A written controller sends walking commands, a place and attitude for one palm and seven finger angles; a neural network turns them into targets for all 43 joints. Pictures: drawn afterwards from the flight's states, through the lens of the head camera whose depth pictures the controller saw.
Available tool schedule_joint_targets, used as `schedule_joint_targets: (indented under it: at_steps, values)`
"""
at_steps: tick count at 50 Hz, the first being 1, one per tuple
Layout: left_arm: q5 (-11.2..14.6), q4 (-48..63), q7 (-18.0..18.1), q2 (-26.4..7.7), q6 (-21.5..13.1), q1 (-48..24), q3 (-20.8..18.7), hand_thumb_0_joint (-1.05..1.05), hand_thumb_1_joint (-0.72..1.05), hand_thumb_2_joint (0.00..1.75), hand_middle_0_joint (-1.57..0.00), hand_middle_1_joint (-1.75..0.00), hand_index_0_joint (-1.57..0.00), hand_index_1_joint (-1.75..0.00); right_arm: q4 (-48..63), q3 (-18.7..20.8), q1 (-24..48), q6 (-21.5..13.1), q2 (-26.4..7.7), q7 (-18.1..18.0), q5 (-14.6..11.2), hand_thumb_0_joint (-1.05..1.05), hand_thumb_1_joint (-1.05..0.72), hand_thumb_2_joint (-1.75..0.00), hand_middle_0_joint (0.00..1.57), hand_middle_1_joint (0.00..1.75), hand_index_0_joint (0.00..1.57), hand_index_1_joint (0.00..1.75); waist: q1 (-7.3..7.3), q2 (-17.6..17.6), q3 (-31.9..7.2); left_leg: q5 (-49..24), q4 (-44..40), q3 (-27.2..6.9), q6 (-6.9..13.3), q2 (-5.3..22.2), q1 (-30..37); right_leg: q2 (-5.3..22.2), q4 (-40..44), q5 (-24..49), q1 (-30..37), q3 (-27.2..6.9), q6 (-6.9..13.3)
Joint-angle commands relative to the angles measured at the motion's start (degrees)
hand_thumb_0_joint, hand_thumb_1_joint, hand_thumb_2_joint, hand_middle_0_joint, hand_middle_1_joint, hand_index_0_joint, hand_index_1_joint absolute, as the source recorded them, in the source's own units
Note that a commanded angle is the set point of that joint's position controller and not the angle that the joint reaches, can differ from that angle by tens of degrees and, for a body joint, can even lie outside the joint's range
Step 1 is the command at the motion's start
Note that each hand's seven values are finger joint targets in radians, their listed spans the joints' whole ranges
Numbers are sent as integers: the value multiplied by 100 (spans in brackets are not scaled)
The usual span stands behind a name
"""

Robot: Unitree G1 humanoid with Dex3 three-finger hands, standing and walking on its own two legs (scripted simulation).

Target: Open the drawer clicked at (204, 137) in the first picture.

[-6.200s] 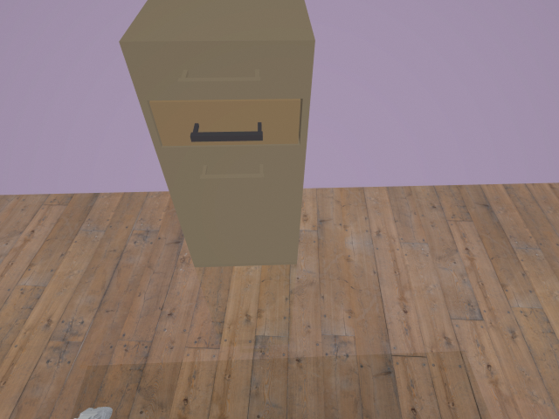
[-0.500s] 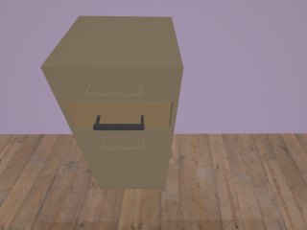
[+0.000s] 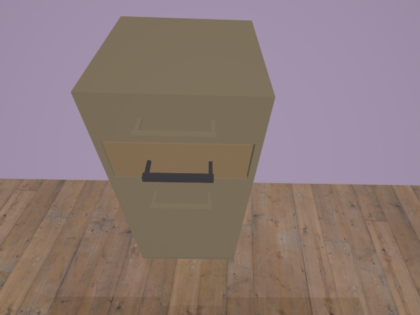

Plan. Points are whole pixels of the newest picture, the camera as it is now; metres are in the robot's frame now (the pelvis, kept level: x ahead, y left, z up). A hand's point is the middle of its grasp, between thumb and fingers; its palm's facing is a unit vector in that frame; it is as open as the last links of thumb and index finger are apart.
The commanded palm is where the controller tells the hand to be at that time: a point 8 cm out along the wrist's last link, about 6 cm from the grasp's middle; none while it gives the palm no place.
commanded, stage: come to a stop and stand still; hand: left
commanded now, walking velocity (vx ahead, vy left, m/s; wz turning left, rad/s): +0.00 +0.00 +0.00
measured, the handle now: (179, 171) +0.48 +0.11 -0.06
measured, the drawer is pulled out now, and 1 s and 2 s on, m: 0.00 0.00 0.00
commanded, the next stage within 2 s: look again from close up in 0.24 s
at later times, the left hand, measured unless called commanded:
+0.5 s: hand out of the picture -0.01 +0.13 -0.18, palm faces +0.04 -0.99 -0.14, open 7.4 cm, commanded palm none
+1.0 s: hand out of the picture -0.02 +0.12 -0.18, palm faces +0.06 -0.99 -0.11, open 7.4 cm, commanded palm none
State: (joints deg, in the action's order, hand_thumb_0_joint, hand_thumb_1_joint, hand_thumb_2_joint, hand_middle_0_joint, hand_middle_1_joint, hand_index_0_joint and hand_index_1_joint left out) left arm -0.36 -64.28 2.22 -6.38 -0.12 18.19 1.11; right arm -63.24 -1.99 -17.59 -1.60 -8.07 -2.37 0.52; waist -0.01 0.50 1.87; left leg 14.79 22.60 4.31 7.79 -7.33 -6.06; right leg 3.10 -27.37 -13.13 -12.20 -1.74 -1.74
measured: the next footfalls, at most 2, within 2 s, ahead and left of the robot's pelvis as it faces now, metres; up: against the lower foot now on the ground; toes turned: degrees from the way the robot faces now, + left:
right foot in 1.44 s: +0.03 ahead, -0.21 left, +0.00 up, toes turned -2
left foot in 1.72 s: -0.01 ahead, -0.01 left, +0.00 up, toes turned +3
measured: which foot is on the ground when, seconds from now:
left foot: down 0.00-1.00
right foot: down 0.00-1.00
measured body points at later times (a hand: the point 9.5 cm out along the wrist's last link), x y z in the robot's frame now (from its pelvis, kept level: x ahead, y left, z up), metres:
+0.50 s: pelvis +0.01 -0.01 +0.00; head +0.02 -0.01 +0.45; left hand -0.01 +0.19 -0.16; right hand -0.02 -0.22 -0.16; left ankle -0.02 +0.02 -0.74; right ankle +0.02 -0.16 -0.74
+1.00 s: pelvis +0.01 -0.02 +0.00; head +0.02 +0.00 +0.45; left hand -0.02 +0.17 -0.17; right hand -0.01 -0.22 -0.15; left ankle -0.02 +0.02 -0.74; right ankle +0.02 -0.16 -0.74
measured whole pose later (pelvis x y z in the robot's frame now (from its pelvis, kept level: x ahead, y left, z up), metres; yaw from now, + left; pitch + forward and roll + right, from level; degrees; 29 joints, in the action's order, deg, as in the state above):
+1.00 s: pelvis +0.01 -0.02 +0.00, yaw +0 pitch -2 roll +0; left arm -0.5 -64.6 2.4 -5.1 -0.8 20.0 0.9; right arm -66.4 -2.2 -18.7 -2.0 -5.8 -2.6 0.2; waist -0.3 1.3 2.2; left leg 15.1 21.3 3.1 6.3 -5.7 -4.9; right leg 1.6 -24.4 -12.7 -10.1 -0.4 -1.8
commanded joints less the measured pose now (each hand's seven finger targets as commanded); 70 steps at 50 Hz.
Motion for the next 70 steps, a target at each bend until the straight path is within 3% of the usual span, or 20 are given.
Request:
schedule_joint_targets:
  at_steps: [1,5,7,13,23,27,33,45,48,53,56,59,61,63,67,70]
  values:
    - [1,134,62,-413,-48,441,-71,0,90,90,-20,-30,-20,-30,23,143,-539,-55,-607,-39,4,0,-90,-90,20,30,20,30,25,-213,348,-1874,-670,-1123,-655,1377,-239,127,123,385,-90,-109,303]
    - [0,96,63,-401,-49,449,-71,0,90,90,-20,-30,-20,-30,-24,136,-563,-48,-570,-36,-4,0,-90,-90,20,30,20,30,37,16,433,-1642,-706,-1113,-634,1344,-354,138,169,483,-5,-127,319]
    - [0,108,64,-356,-47,483,-72,0,90,90,-20,-30,-20,-30,-52,132,-558,-59,-565,-36,5,0,-90,-90,20,30,20,30,33,-117,436,-1661,-711,-1083,-639,1323,-328,147,168,528,-12,-141,313]
    - [12,83,76,-338,-51,523,-76,0,90,90,-20,-30,-20,-30,-140,119,-636,-75,-510,-53,0,0,-90,-90,20,30,20,30,15,-77,327,-1986,-613,-1013,-620,1318,-216,164,210,606,95,-158,306]
    - [6,87,75,-320,-75,544,-74,0,90,90,-20,-30,-20,-30,-223,91,-655,-77,-382,-24,-9,0,-90,-90,20,30,20,30,1,90,461,-1239,-674,-967,-502,1244,-479,219,376,728,250,-222,339]
    - [4,74,73,-310,-75,581,-68,0,90,90,-20,-30,-20,-30,-255,87,-664,-82,-365,-25,-9,0,-90,-90,20,30,20,30,-3,-89,467,-1168,-711,-962,-503,1242,-449,217,408,700,223,-225,338]
    - [-6,63,71,-288,-102,623,-62,0,90,90,-20,-30,-20,-30,-262,80,-660,-87,-313,-14,-16,0,-90,-90,20,30,20,30,5,108,453,-1025,-688,-944,-471,1223,-465,245,493,803,260,-248,351]
    - [-17,47,67,-244,-95,709,-63,0,90,90,-20,-30,-20,-30,-270,87,-661,-87,-285,-26,-25,0,-90,-90,20,30,20,30,-12,-71,569,-872,-782,-994,-479,1261,-494,222,530,615,172,-201,329]
    - [-4,42,71,-231,-97,706,-67,0,90,90,-20,-30,-20,-30,-265,85,-677,-107,-254,-39,-19,0,-90,-90,20,30,20,30,12,38,462,-1183,-753,-1039,-494,1286,-411,207,494,763,206,-202,326]
    - [20,68,77,-234,-4,690,-113,0,90,90,-20,-30,-20,-30,-258,160,-680,-104,-328,-145,-22,0,-90,-90,20,30,20,30,36,-210,368,-2765,-545,-1165,-553,1615,69,72,231,573,-89,-89,213]
    - [-7,145,56,-263,89,601,-180,0,90,90,-20,-30,-20,-30,-249,247,-681,-46,-421,-199,-8,0,-90,-90,20,30,20,30,58,-404,394,-3178,-510,-1402,-384,1954,230,-19,-141,-34,-478,11,186]
    - [-57,291,28,-296,203,477,-288,0,90,90,-20,-30,-20,-30,-198,335,-622,28,-489,-247,36,0,-90,-90,20,30,20,30,70,-444,446,-3326,-526,-1701,122,2397,106,-58,-1210,-931,-956,32,190]
    - [-84,392,13,-330,236,387,-353,0,90,90,-20,-30,-20,-30,-140,374,-527,60,-548,-258,61,0,-90,-90,20,30,20,30,57,-365,339,-3678,-385,-1716,413,2539,56,-56,-1788,-1179,-1121,9,191]
    - [-79,502,-9,-297,256,277,-391,0,90,90,-20,-30,-20,-30,-65,417,-416,98,-611,-238,97,0,-90,-90,20,30,20,30,74,-385,297,-3642,-297,-1665,481,2525,-60,-55,-1941,-1271,-1134,61,176]
    - [-77,702,-50,-346,278,169,-428,0,90,90,-20,-30,-20,-30,37,523,-284,161,-760,-182,127,0,-90,-90,20,30,20,30,58,-554,250,-3257,-146,-1520,321,2436,-413,-100,-1336,-1010,-708,244,210]
    - [-75,728,-72,-438,249,400,-448,0,90,90,-20,-30,-20,-30,125,594,-202,209,-821,-131,102,0,-90,-90,20,30,20,30,-71,-400,130,-2365,274,-1293,-36,2113,-756,-159,-103,95,12,354,241]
